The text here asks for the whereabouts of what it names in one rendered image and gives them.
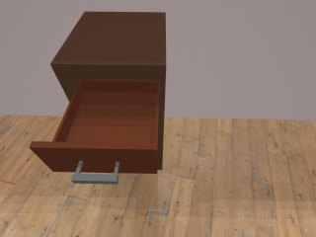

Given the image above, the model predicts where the drawer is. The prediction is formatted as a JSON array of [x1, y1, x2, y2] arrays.
[[29, 79, 160, 174]]

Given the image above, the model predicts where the cabinet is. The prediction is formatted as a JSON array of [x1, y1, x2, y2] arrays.
[[50, 11, 167, 170]]

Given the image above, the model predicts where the handle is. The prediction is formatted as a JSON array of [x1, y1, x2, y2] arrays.
[[71, 161, 119, 185]]

